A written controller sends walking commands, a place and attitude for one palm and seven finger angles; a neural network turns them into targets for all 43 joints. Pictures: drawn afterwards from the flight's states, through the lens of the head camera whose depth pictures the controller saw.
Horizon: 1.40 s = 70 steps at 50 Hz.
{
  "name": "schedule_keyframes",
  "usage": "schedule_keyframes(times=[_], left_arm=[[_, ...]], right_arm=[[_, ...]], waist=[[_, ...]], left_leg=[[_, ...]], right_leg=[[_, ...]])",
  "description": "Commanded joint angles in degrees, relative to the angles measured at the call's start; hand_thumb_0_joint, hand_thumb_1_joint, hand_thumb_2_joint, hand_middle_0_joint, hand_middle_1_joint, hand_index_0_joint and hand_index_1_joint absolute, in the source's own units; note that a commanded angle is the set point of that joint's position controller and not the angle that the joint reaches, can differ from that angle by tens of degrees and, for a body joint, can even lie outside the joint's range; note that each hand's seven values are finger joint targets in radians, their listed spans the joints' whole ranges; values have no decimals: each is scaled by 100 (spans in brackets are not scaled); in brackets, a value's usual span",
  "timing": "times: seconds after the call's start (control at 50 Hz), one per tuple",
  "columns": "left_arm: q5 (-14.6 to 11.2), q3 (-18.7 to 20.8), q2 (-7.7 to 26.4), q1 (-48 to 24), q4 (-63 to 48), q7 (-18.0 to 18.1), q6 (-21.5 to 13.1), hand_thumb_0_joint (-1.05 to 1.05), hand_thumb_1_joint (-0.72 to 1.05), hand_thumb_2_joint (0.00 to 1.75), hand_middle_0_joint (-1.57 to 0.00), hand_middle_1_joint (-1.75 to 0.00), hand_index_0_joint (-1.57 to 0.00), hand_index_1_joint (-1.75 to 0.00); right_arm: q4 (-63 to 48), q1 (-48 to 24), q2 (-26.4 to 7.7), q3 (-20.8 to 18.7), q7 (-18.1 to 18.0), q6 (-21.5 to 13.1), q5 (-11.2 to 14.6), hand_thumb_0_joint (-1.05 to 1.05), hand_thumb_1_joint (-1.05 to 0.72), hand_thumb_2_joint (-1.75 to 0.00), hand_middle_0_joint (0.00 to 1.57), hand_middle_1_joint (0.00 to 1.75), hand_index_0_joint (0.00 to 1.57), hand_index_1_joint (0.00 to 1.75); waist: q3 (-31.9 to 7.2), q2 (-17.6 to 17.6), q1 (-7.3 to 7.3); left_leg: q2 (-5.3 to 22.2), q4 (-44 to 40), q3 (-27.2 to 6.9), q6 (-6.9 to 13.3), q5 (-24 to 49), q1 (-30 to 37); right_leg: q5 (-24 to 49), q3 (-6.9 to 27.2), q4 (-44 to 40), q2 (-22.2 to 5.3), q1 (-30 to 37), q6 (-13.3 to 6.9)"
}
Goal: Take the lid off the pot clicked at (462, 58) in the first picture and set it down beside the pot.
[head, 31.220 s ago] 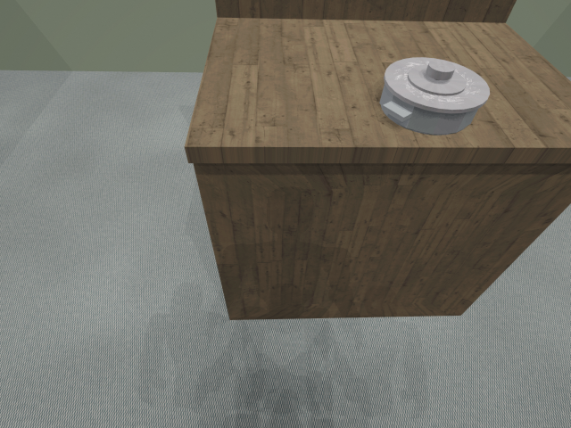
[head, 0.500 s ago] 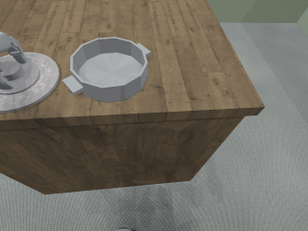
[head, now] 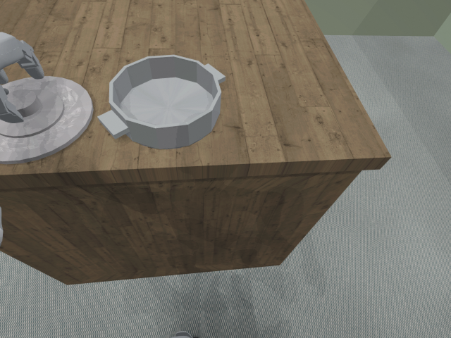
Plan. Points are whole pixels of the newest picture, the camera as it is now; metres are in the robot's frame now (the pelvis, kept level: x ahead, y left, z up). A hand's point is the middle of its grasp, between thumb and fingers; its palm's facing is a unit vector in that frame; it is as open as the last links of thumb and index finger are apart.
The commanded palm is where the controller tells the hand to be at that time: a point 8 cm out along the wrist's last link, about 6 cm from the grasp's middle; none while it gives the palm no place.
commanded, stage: raise the empty hand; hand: left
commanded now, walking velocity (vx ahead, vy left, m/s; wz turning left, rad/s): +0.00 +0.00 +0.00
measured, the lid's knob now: (21, 103) +0.48 +0.33 +0.13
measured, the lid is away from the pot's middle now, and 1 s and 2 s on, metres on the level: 0.24 0.24 0.24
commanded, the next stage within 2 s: draw the hand back to the body in 1.12 s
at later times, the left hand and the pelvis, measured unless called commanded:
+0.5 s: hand out of the picture +0.48 +0.33 +0.22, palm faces -0.30 -0.12 -0.95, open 11.0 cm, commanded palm +0.49 +0.32 +0.29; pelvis +0.00 -0.01 +0.00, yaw +1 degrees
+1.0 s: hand out of the picture +0.48 +0.33 +0.27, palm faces -0.22 -0.12 -0.97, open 11.0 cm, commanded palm +0.48 +0.32 +0.35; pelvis +0.02 -0.02 +0.01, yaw +1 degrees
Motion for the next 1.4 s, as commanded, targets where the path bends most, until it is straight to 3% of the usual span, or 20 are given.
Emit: schedule_keyframes(times=[0.0,0.06,0.12,0.16,0.22,0.3,0.36,0.38,0.46,0.48,0.56,0.64,0.66,0.68,0.86,0.98,1.06,1.16,1.18,1.38], left_arm=[[31,271,1472,-3005,-1084,203,123,0,-13,90,-48,-61,-48,-61],[-91,18,1127,-3024,-1103,107,189,0,-13,90,-48,-61,-48,-61],[-19,304,1576,-3068,-941,85,255,0,-13,90,-48,-61,-48,-61],[-73,-76,1127,-3245,-956,42,289,0,-13,90,-48,-61,-48,-61],[36,129,1519,-3339,-742,34,346,0,-13,90,-48,-61,-48,-61],[104,-38,1400,-3669,-799,11,369,0,-13,90,-48,-61,-48,-61],[25,-105,1303,-3641,-879,-52,381,0,-13,90,-48,-61,-48,-61],[93,181,1677,-3840,-1061,-42,383,0,-13,90,-48,-61,-48,-61],[25,-77,1371,-3599,-762,-119,440,0,-13,90,-48,-61,-48,-61],[127,203,1765,-3872,-988,-97,454,0,-13,90,-48,-61,-48,-61],[53,-145,1320,-3616,-752,-173,514,0,-13,90,-48,-61,-48,-61],[144,-22,1621,-3991,-839,-197,599,0,-13,90,-48,-61,-48,-61],[58,-259,1303,-4002,-985,-233,597,0,-13,90,-48,-61,-48,-61],[158,97,1787,-4363,-1341,-208,606,0,-13,90,-48,-61,-48,-61],[146,-141,1501,-3762,-549,-309,757,0,-13,90,-48,-61,-48,-61],[289,140,1981,-4537,-1290,-332,861,0,-13,90,-48,-61,-48,-61],[164,-223,1457,-3574,-284,-417,928,0,-13,90,-48,-61,-48,-61],[185,-293,1497,-4094,-915,-390,968,0,-13,90,-48,-61,-48,-61],[262,-84,1813,-4427,-1194,-375,986,0,-13,90,-48,-61,-48,-61],[133,264,1853,-3193,-1560,-366,957,0,-13,90,-48,-61,-48,-61]], right_arm=[[-398,410,-1097,-349,-78,-133,-37,0,-90,-90,20,30,20,30],[-398,370,-1088,-330,-59,-159,-2,0,-90,-90,20,30,20,30],[-408,386,-1119,-333,-57,-128,-12,0,-90,-90,20,30,20,30],[-379,354,-1106,-312,-63,-163,11,0,-90,-90,20,30,20,30],[-348,397,-1130,-300,-66,-182,-19,0,-90,-90,20,30,20,30],[-329,356,-1099,-274,-86,-229,-17,0,-90,-90,20,30,20,30],[-333,358,-1112,-260,-75,-281,-1,0,-90,-90,20,30,20,30],[-319,383,-1125,-289,-65,-264,-38,0,-90,-90,20,30,20,30],[-301,368,-1117,-260,-61,-283,10,0,-90,-90,20,30,20,30],[-289,379,-1136,-288,-43,-256,-35,0,-90,-90,20,30,20,30],[-294,358,-1106,-258,-21,-281,19,0,-90,-90,20,30,20,30],[-298,341,-1114,-266,-11,-252,-1,0,-90,-90,20,30,20,30],[-300,314,-1103,-245,-15,-283,27,0,-90,-90,20,30,20,30],[-286,361,-1124,-290,8,-273,-31,0,-90,-90,20,30,20,30],[-333,255,-1085,-211,53,-242,43,0,-90,-90,20,30,20,30],[-366,205,-1065,-247,92,-229,-7,0,-90,-90,20,30,20,30],[-328,205,-1066,-182,97,-241,77,0,-90,-90,20,30,20,30],[-384,56,-1067,-199,116,-164,50,0,-90,-90,20,30,20,30],[-361,93,-1074,-224,123,-165,3,0,-90,-90,20,30,20,30],[-651,-214,-1006,-253,202,-48,38,0,-90,-90,20,30,20,30]], waist=[[-2319,960,-13],[-2207,885,-10],[-2233,539,-7],[-2110,657,-39],[-1988,431,-40],[-2085,812,-50],[-2123,830,-34],[-2420,778,-7],[-2158,703,-31],[-2434,762,-3],[-2097,770,-23],[-2133,718,-59],[-2220,859,-56],[-2676,920,-18],[-1992,537,3],[-2685,920,11],[-1801,311,-15],[-2059,516,-20],[-2370,562,-15],[-2162,619,166]], left_leg=[[94,-271,-545,-121,2033,3457],[95,-330,-558,-136,2226,3521],[26,-355,-471,-69,1813,3195],[43,-414,-485,-93,1900,3310],[3,-496,-455,-58,1246,3009],[19,-466,-461,-75,1632,3211],[44,-488,-476,-88,1867,3395],[47,-470,-477,-76,1874,3408],[17,-450,-358,-53,2135,3293],[36,-456,-371,-59,2079,3343],[42,-448,-351,-64,2414,3385],[6,-493,-342,-24,2111,3212],[44,-480,-349,-39,2524,3474],[64,-462,-390,-38,2568,3673],[-12,-517,-207,-25,2567,3117],[47,-437,-308,-10,3223,3649],[-5,-580,-159,-4,2589,3024],[-25,-583,-116,30,2577,3086],[-12,-596,-158,47,2551,3244],[-31,-572,-161,26,2848,3228]], right_leg=[[862,-304,-413,391,-959,-378],[917,-346,-416,388,-905,-395],[1027,-273,-472,365,-626,-359],[974,-331,-468,361,-725,-384],[828,-282,-552,363,-578,-357],[955,-278,-546,343,-618,-376],[980,-317,-565,350,-588,-385],[1047,-251,-571,343,-442,-343],[1288,-293,-583,334,-373,-358],[1273,-235,-591,325,-271,-319],[1353,-325,-607,340,-377,-352],[1356,-256,-676,321,-233,-329],[1444,-310,-649,318,-300,-346],[1433,-235,-673,326,-179,-293],[1692,-282,-667,289,64,-318],[1855,-184,-701,286,179,-262],[1801,-275,-745,258,230,-279],[1997,-214,-746,203,392,-292],[1947,-149,-781,219,458,-245],[1930,-180,-686,201,491,-295]])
